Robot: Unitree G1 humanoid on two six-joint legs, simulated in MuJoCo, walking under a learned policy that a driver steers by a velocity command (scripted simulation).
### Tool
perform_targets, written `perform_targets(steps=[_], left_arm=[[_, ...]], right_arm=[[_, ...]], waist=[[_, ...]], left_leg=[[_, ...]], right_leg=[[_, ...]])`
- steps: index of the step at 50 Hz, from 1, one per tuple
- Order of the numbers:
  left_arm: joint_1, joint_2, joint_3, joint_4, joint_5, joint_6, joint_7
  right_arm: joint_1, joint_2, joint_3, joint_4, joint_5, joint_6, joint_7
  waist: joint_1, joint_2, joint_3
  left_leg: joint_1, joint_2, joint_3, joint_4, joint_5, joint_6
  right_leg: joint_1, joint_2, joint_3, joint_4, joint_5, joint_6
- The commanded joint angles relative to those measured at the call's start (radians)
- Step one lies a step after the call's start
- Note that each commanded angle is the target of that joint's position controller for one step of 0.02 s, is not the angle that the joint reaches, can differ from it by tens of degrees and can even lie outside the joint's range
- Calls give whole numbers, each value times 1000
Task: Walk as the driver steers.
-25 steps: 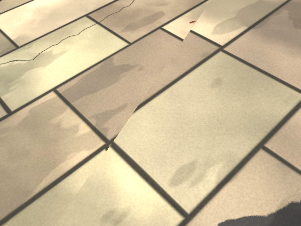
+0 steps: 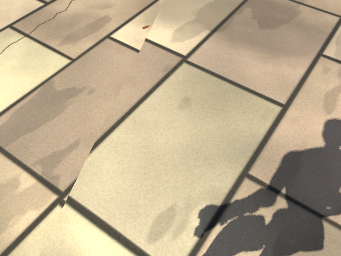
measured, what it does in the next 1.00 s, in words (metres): walks ahead, turning left: right foot, then left foot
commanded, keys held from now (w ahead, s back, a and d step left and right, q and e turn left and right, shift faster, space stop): no key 0.14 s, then w+q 0.54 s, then w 0.30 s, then w+e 0.02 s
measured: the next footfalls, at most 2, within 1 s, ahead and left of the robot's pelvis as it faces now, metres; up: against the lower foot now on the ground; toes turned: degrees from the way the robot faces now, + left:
right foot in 0.14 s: +0.05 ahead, -0.14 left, +0.00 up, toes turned +2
left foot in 0.56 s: +0.22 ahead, +0.16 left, +0.00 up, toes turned +15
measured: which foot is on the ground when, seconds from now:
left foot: down 0.00-0.18, up 0.20-0.54, down 0.56-1.00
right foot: up 0.00-0.12, down 0.14-0.56, up 0.58-1.00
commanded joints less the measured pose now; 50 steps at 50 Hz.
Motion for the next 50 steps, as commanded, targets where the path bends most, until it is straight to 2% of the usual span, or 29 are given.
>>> perform_targets(steps=[1,4,6,7,8,9,10,11,12,13,14,16,20,23,25,27,28,29,30,31,32,33,34,35,37,39,43,47,50], left_arm=[[118,18,-1,-7,3,-1,5],[117,41,4,3,1,-10,-1],[109,52,7,5,16,-9,-7],[101,82,10,-9,32,-10,-5],[125,112,18,23,27,-12,-6],[142,90,16,29,22,-22,-8],[140,133,29,23,21,-35,-6],[119,171,43,12,20,-51,-1],[123,171,46,11,17,-73,4],[134,139,39,16,15,-96,7],[143,107,33,23,6,-111,8],[146,92,32,31,-6,-123,5],[136,130,47,34,-2,-119,-7],[145,167,62,40,-14,-114,-19],[126,176,67,39,-24,-109,-26],[95,170,62,26,-18,-104,-28],[90,137,49,10,-2,-104,-26],[77,36,14,-74,24,-122,-29],[44,58,11,-82,-6,-162,-31],[-4,121,24,-93,-43,-182,-42],[-17,134,24,-90,-34,-191,-43],[-11,133,29,-77,-8,-192,-37],[2,129,35,-74,10,-183,-33],[19,122,35,-73,11,-171,-37],[21,103,32,-72,16,-150,-41],[-47,81,24,-99,19,-142,-40],[-205,36,-1,-146,7,-151,-59],[-298,59,-3,-185,-4,-159,-81],[-279,87,4,-193,-8,-164,-97]], right_arm=[[-30,-129,-28,-46,-2,0,-8],[-22,-151,-32,-41,19,9,-20],[5,-129,-24,-28,30,14,-23],[18,-112,-18,-24,25,11,-20],[48,-86,-17,-19,18,8,-14],[10,-96,-20,-19,22,7,-16],[-26,-103,-26,-32,37,3,-18],[-42,-119,-34,-37,47,-2,-17],[-60,-150,-47,-51,53,-6,-13],[-38,-145,-53,-44,60,-10,-8],[-12,-126,-53,-31,62,-16,-3],[-17,-92,-46,-29,55,-28,9],[-79,-61,-31,-60,44,-19,36],[-94,-80,-29,-89,48,-4,48],[-62,-101,-35,-94,52,0,52],[95,-151,-69,-53,51,2,49],[255,-219,-106,-16,60,4,39],[359,-368,-137,-17,56,4,24],[374,-334,-118,-32,50,-16,29],[323,-266,-98,-38,39,-30,31],[263,-216,-84,-58,38,-36,33],[189,-189,-74,-84,36,-31,33],[137,-168,-65,-109,27,-28,33],[115,-162,-62,-121,21,-28,30],[132,-162,-62,-117,26,-36,23],[177,-168,-64,-98,32,-38,11],[246,-180,-65,-72,38,-35,-2],[306,-184,-66,-40,44,-31,-2],[306,-199,-72,-31,40,-16,-9]], waist=[[24,163,-123],[33,149,-148],[41,130,-114],[33,81,-88],[-8,-49,-71],[26,-95,-32],[48,-181,14],[58,-228,51],[70,-219,83],[60,-168,84],[54,-111,71],[58,-63,34],[78,-85,7],[79,-104,31],[47,-99,40],[-44,-58,-32],[-117,31,-132],[-117,351,-212],[-128,285,-298],[-114,212,-181],[-82,133,-128],[-43,53,-87],[-7,54,-66],[13,93,-63],[23,81,-58],[6,67,-33],[-57,95,-5],[-85,93,42],[-56,107,25]], left_leg=[[62,208,-212,-186,-52,171],[78,230,-236,-163,-184,166],[6,196,-218,-155,-333,96],[-39,167,-190,-113,-384,44],[-14,70,-82,-74,-416,-3],[23,20,-22,29,-386,-31],[-47,-25,31,165,-355,-36],[-138,-18,28,317,-331,-22],[-257,30,-37,426,-359,0],[-359,56,-101,501,-358,18],[-432,67,-140,534,-327,30],[-446,93,-123,487,-245,25],[-268,105,-4,333,-147,-19],[-165,97,42,255,-173,-9],[-91,80,74,211,-176,23],[159,3,129,155,-152,66],[395,29,31,129,-162,111],[655,317,-562,-59,-346,292],[708,411,-879,-235,-446,357],[655,398,-750,-217,-403,314],[551,352,-617,-190,-322,268],[427,307,-508,-189,-232,234],[328,264,-430,-216,-156,215],[272,248,-386,-237,-69,218],[240,219,-286,-254,108,220],[241,199,-225,-256,222,204],[227,170,-166,-265,150,159],[339,232,-217,-241,110,163],[459,271,-221,-173,252,141]], right_leg=[[107,-26,-54,-192,21,10],[196,-21,-73,-404,200,-20],[269,-21,-74,-524,280,-64],[279,-94,8,-566,286,-100],[179,-117,46,-607,9,-141],[92,-124,79,-695,-221,-163],[103,-186,175,-786,-303,-188],[129,-281,278,-854,-298,-227],[186,-352,345,-880,-234,-266],[279,-371,348,-866,-130,-277],[374,-366,309,-852,-19,-267],[464,-343,194,-845,172,-233],[384,-286,-7,-851,285,-199],[321,-295,-62,-829,235,-194],[291,-314,-85,-784,229,-182],[214,-270,-173,-562,503,-134],[99,-216,-255,-278,603,-79],[-293,-49,-271,165,174,16],[-430,0,-32,329,-55,-9],[-532,-64,-6,372,17,-48],[-507,-108,-12,325,107,-78],[-440,-142,-12,244,182,-82],[-361,-163,-9,175,236,-82],[-307,-167,-17,139,267,-73],[-286,-155,-45,62,338,-45],[-308,-140,-60,-78,435,-26],[-226,-89,-95,-377,656,-35],[-250,-72,-80,-484,647,-70],[-230,-54,-89,-526,540,-112]])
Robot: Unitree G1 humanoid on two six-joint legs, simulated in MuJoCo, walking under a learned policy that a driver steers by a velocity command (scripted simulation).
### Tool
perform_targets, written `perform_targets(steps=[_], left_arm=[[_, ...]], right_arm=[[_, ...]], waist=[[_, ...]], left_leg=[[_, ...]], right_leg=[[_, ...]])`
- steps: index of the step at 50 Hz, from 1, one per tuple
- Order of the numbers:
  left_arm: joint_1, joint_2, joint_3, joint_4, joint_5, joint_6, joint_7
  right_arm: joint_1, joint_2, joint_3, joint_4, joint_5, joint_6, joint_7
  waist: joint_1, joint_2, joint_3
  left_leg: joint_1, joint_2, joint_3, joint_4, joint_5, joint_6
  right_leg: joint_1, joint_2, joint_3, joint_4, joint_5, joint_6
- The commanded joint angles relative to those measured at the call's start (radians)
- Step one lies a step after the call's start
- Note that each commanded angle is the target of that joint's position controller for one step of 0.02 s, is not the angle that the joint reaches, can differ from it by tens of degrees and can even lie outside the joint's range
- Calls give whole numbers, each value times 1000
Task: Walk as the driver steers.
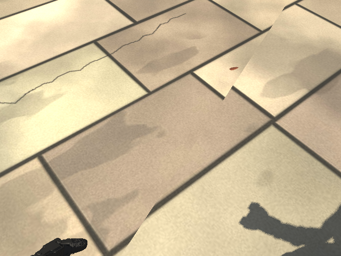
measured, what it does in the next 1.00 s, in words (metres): walks ahead, turning right: right foot, then left foot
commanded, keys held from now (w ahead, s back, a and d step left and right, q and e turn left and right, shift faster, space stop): w+e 0.70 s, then w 0.28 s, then w+q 0.02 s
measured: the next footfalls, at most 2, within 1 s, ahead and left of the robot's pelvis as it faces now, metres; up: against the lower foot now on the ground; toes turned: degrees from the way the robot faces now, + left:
right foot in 0.06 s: +0.23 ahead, -0.11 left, +0.00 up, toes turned -1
left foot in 0.52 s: +0.47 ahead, +0.06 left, +0.00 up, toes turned -17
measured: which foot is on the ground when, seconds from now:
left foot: down 0.00-0.06, up 0.08-0.50, down 0.52-1.00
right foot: up 0.00-0.04, down 0.06-0.52, up 0.54-1.00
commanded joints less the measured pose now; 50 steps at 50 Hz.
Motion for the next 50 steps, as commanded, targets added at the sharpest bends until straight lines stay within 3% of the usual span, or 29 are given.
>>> perform_targets(steps=[1,3,4,5,6,7,8,9,10,13,17,19,20,23,24,25,26,27,28,29,30,31,32,33,34,39,44,47,50], left_arm=[[-59,122,31,-85,-7,-20,-12],[166,179,59,-29,-6,-13,-3],[350,233,69,-1,6,-6,5],[427,292,86,30,2,-3,-4],[415,189,62,33,-23,2,-3],[324,155,51,9,-20,10,4],[258,149,46,-15,-6,17,8],[227,143,42,-26,4,21,7],[213,138,39,-33,15,20,10],[214,145,42,-38,-3,20,19],[262,187,59,-29,-11,30,41],[300,197,63,-23,-12,40,52],[299,199,62,-29,-3,41,53],[290,165,55,-54,-15,55,55],[275,158,53,-58,-26,64,57],[263,145,50,-65,-26,69,59],[269,102,36,-72,-18,71,56],[325,24,12,-81,7,71,55],[431,55,14,-118,-34,59,54],[386,156,38,-79,-46,63,58],[290,176,45,-87,-38,68,59],[266,153,43,-85,-25,73,58],[242,143,46,-95,-16,75,53],[245,134,46,-104,-23,79,43],[243,124,46,-102,-27,83,38],[154,74,27,-128,-12,82,40],[-29,41,0,-166,-6,54,8],[-117,41,-8,-194,-17,43,-11],[-87,91,8,-194,-12,35,-16]], right_arm=[[15,-175,-45,-35,-5,5,-9],[-11,-177,-41,-46,-18,16,-10],[-5,-142,-24,-67,-35,16,-12],[149,-18,10,-68,-23,-5,5],[73,-107,0,-74,-8,-28,9],[-59,-161,-14,-118,17,-46,16],[-126,-151,-8,-138,7,-59,15],[-152,-142,-12,-148,-14,-64,13],[-134,-135,-15,-154,-25,-62,13],[-120,-95,-9,-166,-35,-42,7],[-290,-57,8,-220,-37,-36,0],[-352,-48,8,-245,-34,-42,4],[-345,-62,0,-241,-30,-47,4],[-334,-104,-23,-260,-12,-51,5],[-308,-102,-26,-267,2,-50,5],[-257,-116,-37,-253,4,-55,6],[-148,-161,-54,-232,-4,-63,1],[-16,-220,-66,-217,-13,-61,-3],[16,-271,-77,-200,-30,-55,11],[-26,-163,-58,-214,-18,-59,15],[-54,-116,-45,-211,-10,-57,13],[-97,-100,-36,-212,-16,-57,16],[-128,-79,-30,-204,-20,-55,17],[-142,-80,-29,-196,-27,-57,16],[-142,-73,-29,-184,-25,-62,17],[-75,-112,-39,-105,-20,-64,19],[-34,-150,-37,-55,0,-42,12],[18,-182,-38,-20,13,-28,12],[20,-211,-39,7,22,-9,10]], waist=[[37,136,25],[154,141,-137],[214,43,-282],[141,-256,-413],[178,-183,-361],[177,-113,-180],[152,14,-104],[122,67,-44],[88,41,-47],[57,-4,-34],[105,-17,6],[132,-26,-13],[124,-23,-39],[92,-65,-42],[63,-102,-14],[31,-86,-26],[-11,-21,-116],[-18,169,-252],[46,451,-268],[21,244,-140],[7,129,-47],[29,70,-20],[44,78,6],[64,138,6],[66,151,4],[57,101,17],[6,105,52],[-15,115,82],[43,155,54]], left_leg=[[42,309,-99,59,702,107],[11,241,-23,350,999,66],[-198,188,10,654,731,33],[-619,-2,16,1041,-38,-52],[-769,31,-70,1119,-173,-40],[-836,87,-60,1110,-92,-28],[-799,125,-41,1048,-19,-22],[-768,148,-25,979,20,-31],[-704,171,-26,928,43,-40],[-643,176,12,765,45,-84],[-584,138,36,481,297,-116],[-477,80,55,390,421,-134],[-405,58,68,427,479,-141],[-373,57,29,355,319,-128],[-388,81,-2,245,203,-106],[-310,87,13,184,236,-82],[-140,179,-58,147,219,-26],[99,390,-279,150,170,37],[243,542,-763,29,-150,190],[162,513,-716,0,-222,178],[74,468,-525,13,-112,139],[-8,416,-398,2,44,115],[-59,368,-300,-16,142,99],[-106,349,-231,-35,200,94],[-125,333,-177,-52,253,97],[-115,327,-22,-97,447,126],[-89,316,74,-112,431,110],[-27,353,73,-105,404,105],[16,373,84,-3,663,78]], right_leg=[[41,28,-26,-20,-109,-49],[365,69,-62,-17,-118,-115],[677,-104,160,15,-113,-194],[1039,-330,679,-80,-345,-385],[1034,-307,799,-204,-523,-342],[889,-274,649,-224,-502,-286],[732,-235,545,-241,-383,-260],[611,-202,478,-260,-257,-259],[542,-173,431,-276,-166,-259],[426,-125,330,-313,-81,-270],[315,-64,248,-315,-115,-225],[274,-35,233,-285,-92,-205],[243,-34,233,-258,-77,-200],[318,-58,337,-165,-165,-175],[365,-79,391,-134,-248,-160],[368,-70,405,-74,-265,-144],[331,-26,365,110,-328,-115],[192,70,226,427,-607,-74],[-149,122,163,670,-734,-46],[-235,61,198,791,-635,-23],[-246,35,178,812,-537,-12],[-201,3,170,794,-460,1],[-185,-20,165,758,-413,7],[-145,-47,149,743,-383,13],[-133,-54,129,743,-369,20],[-186,-53,130,611,-246,41],[-114,-54,20,274,-85,29],[-82,-36,-18,145,-135,6],[75,19,-50,42,-235,-50]])
Over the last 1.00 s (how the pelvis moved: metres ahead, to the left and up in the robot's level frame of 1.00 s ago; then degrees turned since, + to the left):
0.35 0.11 0.00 20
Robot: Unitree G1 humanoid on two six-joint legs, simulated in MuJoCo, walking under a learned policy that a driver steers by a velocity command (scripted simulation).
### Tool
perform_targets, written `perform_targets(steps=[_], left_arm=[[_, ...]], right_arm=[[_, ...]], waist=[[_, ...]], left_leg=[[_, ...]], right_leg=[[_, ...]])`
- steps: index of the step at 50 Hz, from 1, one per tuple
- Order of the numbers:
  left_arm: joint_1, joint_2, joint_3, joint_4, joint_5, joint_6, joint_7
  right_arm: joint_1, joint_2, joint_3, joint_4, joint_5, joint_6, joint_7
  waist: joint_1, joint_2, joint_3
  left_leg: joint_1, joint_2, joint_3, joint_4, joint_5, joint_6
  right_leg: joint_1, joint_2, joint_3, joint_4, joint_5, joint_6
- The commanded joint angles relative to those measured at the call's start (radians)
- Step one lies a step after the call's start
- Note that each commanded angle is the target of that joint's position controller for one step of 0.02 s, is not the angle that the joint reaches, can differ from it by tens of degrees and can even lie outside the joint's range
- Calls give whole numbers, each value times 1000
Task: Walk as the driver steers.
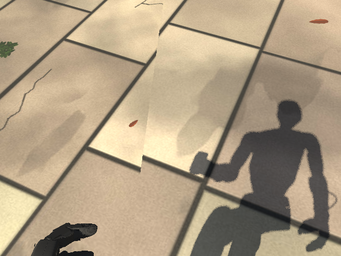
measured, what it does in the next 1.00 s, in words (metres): walks ahead, turning left: right foot, then left foot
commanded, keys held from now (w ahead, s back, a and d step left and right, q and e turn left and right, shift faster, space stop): w+q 0.72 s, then q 0.28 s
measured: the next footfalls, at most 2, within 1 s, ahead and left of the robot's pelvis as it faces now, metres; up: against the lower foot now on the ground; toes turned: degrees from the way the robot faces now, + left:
right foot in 0.04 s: +0.20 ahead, -0.12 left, +0.00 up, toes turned -2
left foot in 0.52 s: +0.42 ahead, +0.08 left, +0.00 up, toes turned +17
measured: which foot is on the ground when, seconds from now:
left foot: down 0.00-0.04, up 0.06-0.50, down 0.52-1.00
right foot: up 0.00-0.02, down 0.04-0.58, up 0.60-1.00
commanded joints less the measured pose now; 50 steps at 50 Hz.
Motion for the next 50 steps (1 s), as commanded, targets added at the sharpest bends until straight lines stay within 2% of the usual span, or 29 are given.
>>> perform_targets(steps=[1,2,3,4,5,6,7,8,9,11,14,15,18,25,26,27,28,29,30,31,32,33,35,37,40,43,45,47,50], left_arm=[[39,139,51,-59,5,-29,0],[213,199,82,1,7,-25,10],[416,290,107,41,21,-17,31],[406,321,102,43,37,-12,31],[402,226,84,48,25,-12,27],[343,186,69,56,15,-16,28],[278,152,60,60,13,-22,24],[226,125,55,64,18,-30,19],[198,109,55,67,30,-38,16],[183,99,59,87,31,-59,21],[194,131,72,113,44,-76,39],[192,127,68,108,41,-80,42],[215,151,72,116,36,-75,59],[322,211,100,121,13,-27,73],[307,223,104,112,11,-20,77],[268,242,106,100,19,-11,91],[245,243,103,84,16,-7,103],[247,230,93,68,7,-20,101],[364,118,56,34,28,-47,73],[322,179,58,9,-8,-92,45],[178,224,68,-20,-42,-100,35],[140,202,59,-45,-19,-95,40],[196,198,61,-29,30,-68,57],[195,190,61,-27,36,-45,62],[137,138,38,-42,58,-25,74],[42,87,13,-59,51,-19,65],[6,100,14,-66,34,-14,53],[-22,122,21,-79,37,-19,40],[51,147,40,-65,45,-43,35]], right_arm=[[-31,-214,-40,-30,10,7,-7],[-45,-207,-35,-37,3,8,-11],[-57,-151,-11,-77,-29,0,-13],[71,-26,20,-87,-16,-19,-6],[-6,-138,-8,-77,15,-30,-4],[-64,-156,-18,-99,29,-31,-4],[-99,-144,-19,-98,19,-27,-11],[-105,-135,-26,-96,5,-16,-17],[-83,-123,-28,-89,1,2,-16],[-70,-82,-27,-85,6,27,-17],[-144,-78,-33,-116,-8,40,-21],[-170,-100,-44,-129,-8,34,-15],[-259,-55,-31,-171,-17,17,8],[-422,-66,-32,-294,-12,25,63],[-409,-72,-36,-302,-9,25,68],[-293,-95,-44,-294,-17,32,67],[-148,-149,-75,-263,-7,32,62],[31,-219,-111,-234,2,35,49],[-42,-335,-129,-278,20,38,27],[-22,-243,-86,-314,1,14,30],[-24,-163,-65,-292,-13,7,29],[-98,-146,-53,-293,-17,6,27],[-207,-143,-48,-317,-22,0,20],[-240,-147,-47,-309,-21,5,10],[-193,-181,-55,-269,-20,21,-16],[-153,-189,-60,-238,-3,63,-37],[-125,-187,-59,-224,4,88,-45],[-122,-191,-59,-224,5,103,-51],[-200,-181,-55,-251,-4,111,-56]], waist=[[146,158,-30],[224,154,-135],[290,18,-301],[193,-218,-438],[240,-116,-364],[213,-103,-202],[177,-42,-130],[142,-47,-85],[113,-62,-76],[91,-40,-49],[95,-3,-6],[93,15,15],[120,-14,20],[169,26,66],[153,17,52],[85,-12,-16],[0,8,-85],[-94,95,-179],[35,406,-242],[0,326,-395],[-27,186,-248],[39,-8,-121],[125,0,-76],[157,10,-34],[138,40,-29],[89,115,-76],[66,152,-103],[57,166,-114],[119,217,-128]], left_leg=[[-40,235,-107,159,833,170],[-130,189,-84,342,849,138],[-384,126,-63,683,464,97],[-714,-41,-167,985,-221,49],[-805,-7,-266,1065,-209,52],[-850,35,-239,1066,-128,59],[-811,76,-221,1029,-45,58],[-761,100,-219,983,12,55],[-700,120,-228,968,57,55],[-656,111,-221,922,91,44],[-709,91,-219,841,261,30],[-694,68,-211,752,372,36],[-656,42,-162,596,540,53],[-817,20,-107,493,331,109],[-770,2,-84,482,276,121],[-574,-58,-19,552,63,153],[-356,-104,-14,511,83,193],[-49,-60,-141,373,172,258],[220,225,-710,240,115,457],[279,313,-1082,52,-61,550],[212,294,-934,46,-5,484],[43,275,-797,45,123,420],[-170,204,-643,46,388,393],[-282,143,-542,21,491,357],[-329,77,-405,80,811,303],[-373,16,-353,149,768,228],[-347,25,-398,192,672,214],[-299,41,-469,246,592,209],[-261,29,-555,337,492,177]], right_leg=[[235,79,-60,-119,-25,-67],[484,75,-50,-118,24,-91],[826,-154,197,-68,97,-153],[1036,-364,648,-215,-108,-279],[946,-341,637,-280,-199,-250],[807,-312,477,-301,-168,-215],[673,-267,369,-332,-103,-190],[565,-232,281,-369,-60,-175],[501,-208,219,-410,-37,-166],[440,-191,114,-452,78,-174],[436,-172,0,-475,160,-167],[409,-127,-57,-476,143,-143],[420,-118,-119,-440,162,-122],[653,-237,-95,-283,288,-140],[651,-232,-116,-239,398,-129],[564,-237,-155,-117,697,-122],[475,-188,-199,88,822,-97],[272,-120,-213,399,542,-43],[-117,94,-174,835,-431,41],[-264,120,109,945,-469,17],[-341,70,139,934,-394,6],[-317,30,125,830,-302,4],[-157,-28,133,687,-251,38],[-86,-38,102,562,-221,59],[-67,-3,57,372,-80,93],[49,66,27,139,97,95],[81,97,37,55,137,90],[94,115,60,-20,103,74],[222,108,84,-152,106,28]])
Over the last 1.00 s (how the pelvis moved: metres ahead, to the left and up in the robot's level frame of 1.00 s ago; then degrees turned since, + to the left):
0.51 -0.10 0.00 -25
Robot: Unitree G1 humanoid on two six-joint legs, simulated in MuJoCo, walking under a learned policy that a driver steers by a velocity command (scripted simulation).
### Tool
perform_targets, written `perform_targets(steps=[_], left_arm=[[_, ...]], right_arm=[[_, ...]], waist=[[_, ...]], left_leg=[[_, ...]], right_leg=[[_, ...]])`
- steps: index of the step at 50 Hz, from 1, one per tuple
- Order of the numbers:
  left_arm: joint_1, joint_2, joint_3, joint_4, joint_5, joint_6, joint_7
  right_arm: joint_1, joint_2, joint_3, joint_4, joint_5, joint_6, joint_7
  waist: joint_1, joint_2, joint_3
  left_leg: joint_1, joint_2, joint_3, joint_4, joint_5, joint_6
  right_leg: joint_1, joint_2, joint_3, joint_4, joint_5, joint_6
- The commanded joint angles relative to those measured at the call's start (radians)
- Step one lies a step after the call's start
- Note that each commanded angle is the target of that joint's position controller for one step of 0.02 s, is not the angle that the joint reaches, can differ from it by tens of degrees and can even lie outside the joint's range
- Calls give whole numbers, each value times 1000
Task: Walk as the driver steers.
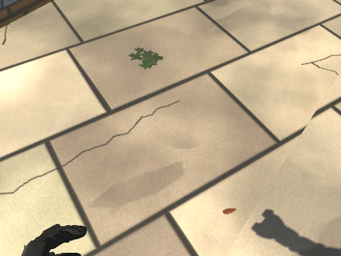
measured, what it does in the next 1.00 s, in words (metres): steps on the spot: right foot, then left foot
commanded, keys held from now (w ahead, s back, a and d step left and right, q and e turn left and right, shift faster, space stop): q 0.04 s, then no key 0.96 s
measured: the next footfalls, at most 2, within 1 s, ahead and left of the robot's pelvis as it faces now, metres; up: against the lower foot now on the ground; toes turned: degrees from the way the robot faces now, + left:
right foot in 0.02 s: +0.17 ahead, -0.13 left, +0.00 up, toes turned +8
left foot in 0.40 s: +0.01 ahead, +0.07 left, +0.00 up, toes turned +6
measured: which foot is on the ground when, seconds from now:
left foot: down 0.00-0.04, up 0.06-0.38, down 0.40-1.00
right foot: up 0.00-0.00, down 0.02-1.00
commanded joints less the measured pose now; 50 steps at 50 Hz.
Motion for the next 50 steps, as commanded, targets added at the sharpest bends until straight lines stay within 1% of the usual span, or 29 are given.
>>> perform_targets(steps=[1,2,3,4,5,6,7,8,10,13,14,16,17,19,20,21,22,23,24,25,26,27,28,29,30,31,35,42,50], left_arm=[[86,127,52,-49,17,-36,4],[136,176,59,-50,34,-35,12],[180,180,67,-24,26,-7,9],[154,142,63,-38,-6,11,9],[131,95,48,-52,-4,24,14],[101,78,40,-55,6,34,13],[70,84,38,-55,5,39,14],[49,95,38,-53,9,42,16],[24,73,32,-47,8,42,19],[30,61,28,-34,-4,50,23],[20,70,30,-38,1,45,26],[18,71,29,-28,-8,48,29],[60,68,27,-7,-21,63,26],[71,86,33,5,-35,87,30],[98,90,36,19,-45,91,32],[124,79,35,18,-45,84,29],[137,31,23,-8,-29,65,15],[61,61,28,-12,-17,52,12],[45,83,40,13,-14,46,5],[65,56,37,33,-3,50,2],[89,39,33,37,9,62,7],[80,39,30,44,15,68,11],[60,60,32,45,6,70,15],[69,75,37,55,-4,73,17],[77,69,36,65,-14,73,18],[84,62,34,77,-17,72,18],[102,67,37,121,-10,62,28],[118,75,38,191,-14,56,42],[123,71,32,269,-18,62,47]], right_arm=[[-72,-106,-23,-87,-7,-8,-7],[9,-52,-7,-94,-23,-14,-2],[165,-53,1,-86,-11,-17,6],[173,-133,-20,-56,-15,-13,8],[66,-164,-32,-61,-2,3,3],[30,-155,-31,-56,-1,21,-7],[19,-147,-31,-54,-13,36,-13],[32,-118,-24,-50,-19,44,-12],[43,-64,-6,-47,-26,41,-9],[-7,-21,17,-61,-34,34,-3],[2,-35,15,-54,-44,28,4],[2,-30,18,-55,-42,25,15],[-20,-6,27,-66,-31,28,16],[44,-4,26,-30,-27,30,24],[60,-15,24,-17,-32,30,31],[57,-75,14,-23,-47,27,33],[-11,-122,6,-21,-43,26,31],[-81,-44,28,-38,-56,6,35],[-139,-17,35,-52,-79,-19,37],[-168,-22,34,-47,-73,-36,35],[-179,-9,43,-35,-48,-42,38],[-147,-8,41,-16,-39,-47,38],[-106,-6,43,-2,-40,-47,38],[-80,-4,45,11,-44,-42,35],[-75,-2,48,20,-47,-38,31],[-71,-1,48,31,-47,-36,27],[-58,1,48,66,-43,-30,13],[-44,5,45,134,-36,-31,9],[0,8,44,224,-31,-33,2]], waist=[[95,169,-169],[67,-32,-268],[19,-274,-386],[27,-179,-335],[58,-99,-243],[58,-47,-200],[51,-40,-162],[33,-54,-143],[20,-73,-147],[44,-89,-168],[47,-89,-197],[47,-103,-195],[60,-131,-162],[35,-139,-138],[31,-124,-100],[57,-24,-89],[126,226,-67],[96,234,-30],[90,194,-25],[107,177,-45],[137,158,-35],[113,149,-21],[84,127,-12],[78,97,2],[84,84,16],[82,72,22],[78,27,5],[82,18,-24],[85,27,-23]], left_leg=[[17,122,-165,108,462,62],[-128,29,-72,362,12,5],[-324,-29,9,542,-372,-37],[-391,42,15,654,-300,-80],[-425,70,56,703,-217,-100],[-397,81,77,721,-163,-109],[-352,87,89,742,-108,-116],[-276,83,119,738,-77,-119],[-193,77,165,642,-52,-118],[-128,96,181,432,-46,-106],[-66,115,166,444,49,-99],[-30,122,175,349,27,-86],[-62,95,211,218,-89,-79],[38,79,251,-8,57,-47],[68,78,236,-122,114,-13],[97,169,110,-160,187,41],[26,303,-53,-201,314,138],[-107,363,-113,-268,225,186],[-162,369,-89,-287,259,193],[-160,338,-46,-282,266,164],[-108,276,15,-274,206,105],[-91,245,34,-261,178,74],[-93,226,23,-269,148,51],[-98,210,27,-293,95,40],[-85,199,37,-301,58,36],[-70,191,48,-300,46,35],[-30,170,76,-298,65,32],[3,144,119,-282,124,19],[1,131,150,-269,158,1]], right_leg=[[311,-31,-15,-133,219,-56],[566,-242,150,-80,681,-143],[731,-442,435,-108,604,-322],[658,-441,497,-162,294,-339],[579,-374,398,-181,108,-307],[483,-331,328,-213,3,-286],[381,-309,274,-237,1,-287],[287,-273,194,-255,36,-276],[240,-217,82,-257,92,-258],[283,-220,58,-241,99,-270],[273,-255,82,-225,172,-285],[273,-264,89,-206,169,-290],[310,-235,82,-217,45,-278],[268,-211,81,-206,-93,-248],[227,-185,66,-183,-109,-211],[167,-146,26,-102,-135,-148],[130,-44,-92,-65,-243,-89],[208,-52,-81,-72,-271,-49],[300,-61,-53,17,-221,-34],[347,-57,-55,22,-191,-33],[340,-53,-71,-81,-139,-37],[364,-59,-67,-105,-76,-35],[383,-70,-48,-132,-51,-35],[377,-70,-35,-152,-73,-36],[369,-69,-30,-172,-89,-41],[364,-70,-27,-185,-86,-43],[367,-68,-21,-215,-93,-46],[386,-65,-21,-222,-98,-65],[402,-55,-22,-211,-90,-90]])
Over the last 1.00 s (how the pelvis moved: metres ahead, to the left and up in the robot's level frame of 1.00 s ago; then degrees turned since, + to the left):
0.49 0.00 0.00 31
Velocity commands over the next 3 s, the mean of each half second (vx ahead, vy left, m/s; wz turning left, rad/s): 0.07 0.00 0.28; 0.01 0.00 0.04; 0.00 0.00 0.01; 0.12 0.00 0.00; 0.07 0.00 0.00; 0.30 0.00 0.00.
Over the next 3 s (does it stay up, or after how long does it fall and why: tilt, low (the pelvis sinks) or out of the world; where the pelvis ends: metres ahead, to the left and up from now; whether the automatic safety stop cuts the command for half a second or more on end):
stays up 0.31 -0.08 -0.12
